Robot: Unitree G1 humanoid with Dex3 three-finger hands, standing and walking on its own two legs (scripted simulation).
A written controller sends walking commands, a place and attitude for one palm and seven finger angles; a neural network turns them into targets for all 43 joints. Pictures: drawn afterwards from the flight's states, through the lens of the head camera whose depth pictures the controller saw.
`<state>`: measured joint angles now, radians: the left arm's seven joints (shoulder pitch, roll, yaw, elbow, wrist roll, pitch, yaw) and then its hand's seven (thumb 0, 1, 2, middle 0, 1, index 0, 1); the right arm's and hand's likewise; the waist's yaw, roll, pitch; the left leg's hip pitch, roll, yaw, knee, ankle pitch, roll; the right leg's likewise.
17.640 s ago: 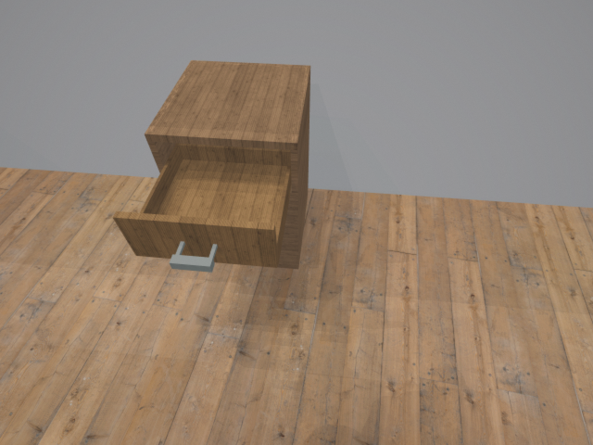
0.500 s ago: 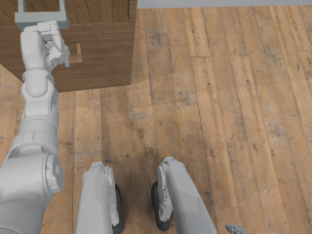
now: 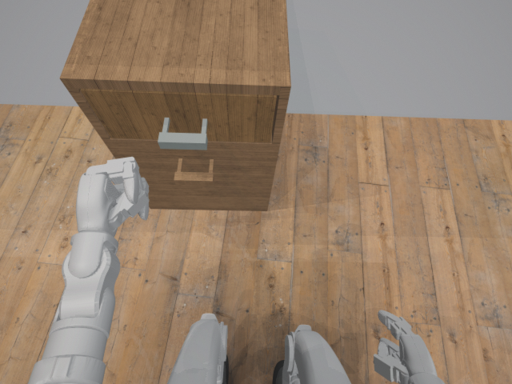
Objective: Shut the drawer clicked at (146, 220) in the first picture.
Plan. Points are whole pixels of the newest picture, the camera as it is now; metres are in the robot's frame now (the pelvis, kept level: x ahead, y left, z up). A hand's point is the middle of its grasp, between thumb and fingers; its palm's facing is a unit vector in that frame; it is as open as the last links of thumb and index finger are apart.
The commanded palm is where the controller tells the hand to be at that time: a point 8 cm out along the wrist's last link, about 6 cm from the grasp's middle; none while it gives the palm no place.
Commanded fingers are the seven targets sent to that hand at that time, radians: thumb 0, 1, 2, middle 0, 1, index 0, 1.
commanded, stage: draw the hand back to the body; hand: left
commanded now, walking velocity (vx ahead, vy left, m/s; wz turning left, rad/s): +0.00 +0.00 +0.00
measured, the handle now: (184, 132) +0.60 +0.18 -0.12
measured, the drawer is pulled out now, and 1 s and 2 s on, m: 0.00 0.00 0.00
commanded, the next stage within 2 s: step back with the hand held close in 0.98 s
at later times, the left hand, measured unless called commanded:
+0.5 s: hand (19, 220) +0.28 +0.23 +0.18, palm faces +0.24 -0.92 -0.33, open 3.3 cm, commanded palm +0.23 +0.28 +0.21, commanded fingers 0.00 0.90 0.90 -1.40 -1.60 -1.40 -1.60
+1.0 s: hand out of the picture +0.21 +0.25 +0.28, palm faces +0.43 -0.82 -0.38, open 3.2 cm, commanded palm +0.16 +0.28 +0.30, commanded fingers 0.00 0.90 0.90 -1.40 -1.60 -1.40 -1.60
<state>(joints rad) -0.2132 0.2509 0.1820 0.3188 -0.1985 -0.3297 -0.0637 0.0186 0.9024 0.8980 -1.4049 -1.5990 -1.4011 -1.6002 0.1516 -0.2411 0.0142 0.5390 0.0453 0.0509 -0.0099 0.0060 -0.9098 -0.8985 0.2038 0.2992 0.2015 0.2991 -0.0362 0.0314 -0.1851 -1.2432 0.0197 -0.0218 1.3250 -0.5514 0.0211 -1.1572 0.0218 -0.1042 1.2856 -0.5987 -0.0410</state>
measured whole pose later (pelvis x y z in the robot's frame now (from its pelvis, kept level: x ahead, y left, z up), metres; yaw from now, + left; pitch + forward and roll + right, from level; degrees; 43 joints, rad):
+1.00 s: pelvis +0.04 +0.00 +0.13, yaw +1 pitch -3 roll +0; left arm 0.53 0.31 0.29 -0.44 -0.09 -0.05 0.10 0.01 0.90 0.90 -1.41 -1.60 -1.41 -1.60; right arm 0.18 -0.23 0.03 0.56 0.03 -0.07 -0.07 0.01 -0.91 -0.90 0.20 0.30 0.20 0.30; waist 0.07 0.09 -0.01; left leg -0.17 -0.01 0.02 0.51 -0.29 0.02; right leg -0.10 0.01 -0.05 0.48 -0.32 -0.02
